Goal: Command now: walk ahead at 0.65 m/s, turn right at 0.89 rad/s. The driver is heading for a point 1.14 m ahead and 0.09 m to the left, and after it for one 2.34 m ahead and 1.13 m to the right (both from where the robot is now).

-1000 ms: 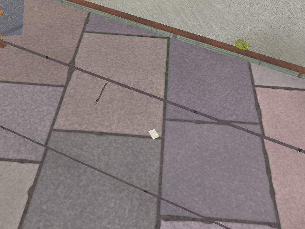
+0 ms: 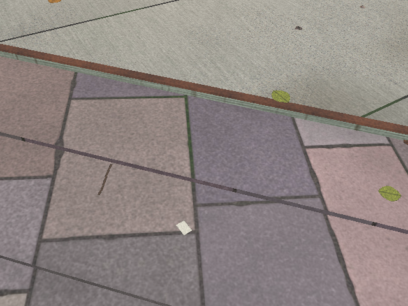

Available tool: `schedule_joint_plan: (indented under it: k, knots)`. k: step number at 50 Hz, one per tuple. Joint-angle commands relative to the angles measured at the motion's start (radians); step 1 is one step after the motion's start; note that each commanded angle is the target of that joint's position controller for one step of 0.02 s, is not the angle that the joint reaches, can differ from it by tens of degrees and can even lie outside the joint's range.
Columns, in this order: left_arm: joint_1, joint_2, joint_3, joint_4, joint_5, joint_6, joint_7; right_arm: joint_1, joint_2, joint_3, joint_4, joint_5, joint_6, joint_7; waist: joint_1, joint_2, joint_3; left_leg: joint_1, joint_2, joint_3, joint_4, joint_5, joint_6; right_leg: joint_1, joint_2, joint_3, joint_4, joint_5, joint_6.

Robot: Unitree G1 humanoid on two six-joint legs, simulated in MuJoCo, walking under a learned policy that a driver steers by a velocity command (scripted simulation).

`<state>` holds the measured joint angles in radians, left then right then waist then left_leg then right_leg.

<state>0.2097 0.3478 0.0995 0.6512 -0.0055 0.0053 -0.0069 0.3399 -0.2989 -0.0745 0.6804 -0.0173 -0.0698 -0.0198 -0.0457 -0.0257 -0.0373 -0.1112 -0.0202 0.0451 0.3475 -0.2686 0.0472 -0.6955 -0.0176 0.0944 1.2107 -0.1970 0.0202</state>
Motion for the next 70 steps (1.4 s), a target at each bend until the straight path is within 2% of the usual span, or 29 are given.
schedule_joint_plan:
  k: [1,4,13,16,17,18,19,20,22,25,31,36,38,39,40,41,42,43,45,48,55,57,59,60,61,63,64,67,70]
  knots:
    - [-0.104,0.045,0.006,-0.075,0.071,0.031,-0.069,0.021,-0.138,-0.023,-0.032,-0.031,-0.011,0.021,0.001,0.073,0.153,-0.021,0.243,-0.175,-0.239,-0.238,-0.008,-0.214,-0.018,-0.018,0.09,0.088,0.006]
    - [-0.122,0.052,0.006,-0.063,0.043,0.038,-0.09,0.072,-0.119,-0.013,-0.005,-0.024,-0.021,0.021,-0.014,0.133,0.162,0.022,0.254,-0.112,-0.249,-0.204,-0.014,-0.242,-0.018,-0.005,0.049,0.149,0.006]
    - [-0.375,-0.019,-0.051,-0.124,0.06,-0.01,-0.106,0.267,-0.085,0.016,0.173,-0.021,-0.027,0.003,-0.075,0.135,0.256,0.258,0.328,0.044,-0.302,0.271,0.087,-0.181,0.006,-0.175,-0.432,-0.018,-0.116]
    - [-0.148,-0.006,-0.046,-0.075,0.061,-0.022,-0.066,0.248,-0.156,0.019,0.243,-0.008,-0.009,-0.003,0.091,0.196,0.087,0.213,0.335,0.089,0.038,1.279,0.106,0.305,0.127,-0.286,-0.526,-0.181,-0.203]
    - [0.121,0.036,-0.024,0.002,0.058,-0.038,-0.046,0.192,-0.184,0.015,0.239,0.007,-0.007,-0.003,0.234,0.195,-0.043,0.067,0.313,0.089,0.304,1.267,0.093,0.648,0.121,-0.214,-0.617,-0.091,-0.221]
    - [0.315,0.138,0.011,0.057,0.072,-0.046,-0.022,0.14,-0.138,0.028,0.193,0.019,-0.018,0.009,0.319,0.121,-0.194,-0.226,0.237,0.076,0.645,0.822,0.084,1.013,-0.088,0.049,-0.682,-0.281,-0.219]
    - [0.317,0.238,0.027,0.059,0.083,-0.057,-0.005,0.179,0.022,0.056,0.125,0.045,-0.026,0.038,0.208,-0.143,-0.328,-0.566,0.053,-0.042,0.991,-0.208,0.064,1.224,-0.42,0.566,-0.833,-0.645,-0.212]
    - [0.3,0.199,0.021,0.064,0.075,-0.062,0.005,0.048,-0.092,0.023,0.117,0.046,-0.029,0.029,0.25,0.001,-0.266,-0.605,0.047,-0.191,1.076,-0.102,0.091,1.055,-0.416,0.636,-0.959,-0.582,-0.151]
    - [0.171,0.076,-0.013,0.102,0.071,-0.071,-0.001,0.042,-0.04,0.025,0.122,0.041,-0.018,0.034,0.125,0.019,0.018,-0.61,0.132,-0.132,1.028,0.055,0.082,0.769,-0.327,0.284,-0.975,-0.276,-0.12]
    - [0.12,-0.042,-0.045,0.135,0.041,-0.09,-0.001,0.121,0.032,0.027,0.176,0.012,0.036,0.056,0.032,-0.068,0.093,-0.555,0.166,-0.104,1.042,0.104,0.05,0.608,-0.219,-0.01,-1.023,-0.062,-0.044]
    - [0.174,-0.087,-0.062,0.213,0.036,-0.127,-0.015,-0.156,0.065,0.042,0.05,0.018,0.071,0.065,0.011,-0.094,0.211,-0.696,0.105,0.048,0.978,0.203,0.063,0.545,-0.112,-0.348,-1.076,0.547,0.027]
    - [0.136,0.047,-0.051,0.187,0.035,-0.123,0.055,-0.155,-0.007,0.051,0.022,0.016,0.073,0.088,-0.083,-0.086,0.109,-0.385,-0.012,0.209,0.595,0.225,0.134,0.659,-0.175,-0.422,-0.939,1.356,0.024]
    - [0.04,0.135,-0.022,0.148,0.04,-0.105,0.075,0.138,-0.101,0.014,0.099,0.014,0.091,0.075,-0.243,-0.134,-0.053,-0.076,-0.067,0.172,0.587,0.116,0.174,0.668,-0.231,-0.38,-0.598,1.554,0.012]
    - [-0.047,0.167,-0.008,0.115,0.038,-0.089,0.068,0.361,-0.167,-0.021,0.166,0.011,0.094,0.061,-0.348,-0.101,-0.123,0.135,-0.058,0.08,0.497,0.059,0.225,0.577,-0.238,-0.332,-0.277,1.44,-0.004]
    - [-0.082,0.11,-0.011,0.116,0.016,-0.073,0.042,0.383,-0.194,-0.045,0.191,0.032,0.078,0.046,-0.345,0.072,-0.088,0.258,-0.014,-0.036,0.274,0.154,0.292,0.415,-0.073,-0.345,0.184,0.582,-0.021]
    - [-0.112,-0.07,-0.067,0.064,0.051,-0.084,0.012,0.232,-0.206,-0.049,0.191,0.045,0.075,0.037,-0.191,0.292,0.087,0.184,-0.005,-0.207,0.334,0.292,0.302,0.076,0.108,-0.265,0.541,-0.256,-0.039]
    - [0.015,-0.103,-0.084,-0.058,0.042,-0.107,0.005,0.119,-0.237,-0.041,0.139,0.012,0.076,0.034,-0.017,0.307,-0.081,0.315,0.14,-0.672,0.145,0.142,0.465,-0.144,0.104,-0.046,0.634,-0.273,-0.016]
    - [0.019,-0.061,-0.095,-0.068,0.058,-0.134,0.001,0.087,-0.188,-0.037,0.109,-0.004,0.073,0.028,-0.008,0.159,-0.068,0.277,0.237,-0.902,-0.087,-0.241,0.457,-0.215,0.056,0.025,0.562,-0.247,-0.033]
    - [-0.047,-0.007,-0.089,-0.054,0.081,-0.134,0.005,0.047,-0.11,-0.018,0.118,-0.009,0.048,0.019,0.059,-0.096,0.123,-0.005,0.199,-0.797,-0.155,-0.279,0.362,-0.185,-0.028,0.018,0.4,-0.176,-0.017]
    - [-0.098,-0.024,-0.11,-0.085,0.093,-0.072,0.004,0.009,-0.119,-0.007,0.109,0.009,-0.012,0.014,0.107,-0.112,0.191,-0.314,0.061,-0.553,-0.191,-0.1,0.316,-0.038,-0.102,-0.028,0.129,-0.126,0.035]
    - [-0.318,-0.062,-0.135,-0.186,0.027,-0.068,-0.006,0.1,-0.179,-0.041,0.121,0.02,-0.017,0.029,-0.036,0.061,0.068,-0.116,-0.002,-0.388,-0.121,0.667,0.205,0.244,0.004,-0.148,-0.545,0.209,0.014]
    - [-0.186,0.016,-0.102,-0.15,0.028,-0.076,0.014,0.076,-0.209,-0.051,0.113,0.019,-0.023,0.028,0.029,0.09,-0.055,-0.035,0.009,-0.394,0.076,0.953,0.15,0.449,0.066,-0.128,-0.605,0.125,-0.011]
    - [0.231,0.134,-0.037,-0.044,0.027,-0.085,0.044,-0.059,-0.224,-0.054,0.072,0.009,-0.04,0.037,0.271,0.08,-0.261,-0.181,-0.029,-0.376,0.524,0.824,0.101,0.899,-0.007,-0.06,-0.612,-0.015,-0.039]
    - [0.398,0.213,-0.007,-0.009,0.069,-0.089,0.06,-0.083,-0.067,-0.016,0.021,0.013,-0.052,0.034,0.296,-0.14,-0.362,-0.419,-0.114,-0.282,0.868,0.133,0.091,1.129,-0.279,0.26,-0.698,-0.429,-0.076]
    - [0.239,0.241,-0.002,-0.025,0.084,-0.083,0.048,0.01,-0.017,0.016,-0.042,0.048,-0.043,0.041,0.14,-0.41,-0.41,-0.609,-0.13,-0.216,1.037,-0.171,0.078,1.115,-0.437,0.795,-0.95,-0.608,-0.151]
    - [0.032,0.052,-0.029,-0.055,0.062,-0.073,0.035,-0.05,-0.106,0.007,0.0,-0.003,-0.002,0.042,0.1,-0.096,-0.129,-0.659,0.012,-0.154,1.032,0.001,0.078,0.813,-0.365,0.545,-0.944,-0.627,-0.158]
    - [0.05,0.025,-0.035,-0.024,0.063,-0.073,0.03,-0.086,-0.102,0.005,-0.004,-0.012,0.013,0.055,0.095,-0.017,-0.065,-0.642,0.041,-0.141,1.005,-0.002,0.07,0.724,-0.331,0.416,-0.952,-0.468,-0.144]
    - [0.156,-0.041,-0.055,0.094,0.054,-0.11,0.018,-0.189,-0.018,0.032,-0.077,-0.028,0.037,0.085,0.065,-0.028,0.073,-0.644,0.087,-0.164,0.933,-0.025,0.043,0.572,-0.279,0.181,-0.994,-0.013,-0.148]
    - [0.131,0.017,-0.048,0.126,0.036,-0.141,-0.005,-0.208,-0.011,0.05,-0.113,-0.031,0.03,0.079,0.014,-0.046,0.094,-0.579,0.037,-0.173,0.667,0.016,0.013,0.512,-0.247,0.004,-1.017,0.53,-0.163]
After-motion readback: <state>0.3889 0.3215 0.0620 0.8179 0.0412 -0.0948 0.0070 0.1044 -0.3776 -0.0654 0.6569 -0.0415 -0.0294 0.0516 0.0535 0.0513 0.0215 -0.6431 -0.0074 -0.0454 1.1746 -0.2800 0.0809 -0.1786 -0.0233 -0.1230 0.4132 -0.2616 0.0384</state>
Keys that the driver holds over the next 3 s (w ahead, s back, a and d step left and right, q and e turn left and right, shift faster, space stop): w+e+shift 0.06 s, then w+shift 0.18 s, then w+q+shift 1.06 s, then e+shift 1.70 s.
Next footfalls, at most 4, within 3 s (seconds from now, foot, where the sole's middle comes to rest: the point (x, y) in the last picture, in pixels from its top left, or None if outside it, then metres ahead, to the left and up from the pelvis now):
0.34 right None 0.31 -0.20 -0.78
0.80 left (233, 248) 0.73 -0.14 -0.76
1.18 right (234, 150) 1.19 -0.18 -0.74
1.56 left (143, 134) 1.29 0.21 -0.74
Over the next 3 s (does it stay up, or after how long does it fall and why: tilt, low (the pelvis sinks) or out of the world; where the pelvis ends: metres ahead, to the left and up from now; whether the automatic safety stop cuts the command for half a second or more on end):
stays up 1.32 0.06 0.04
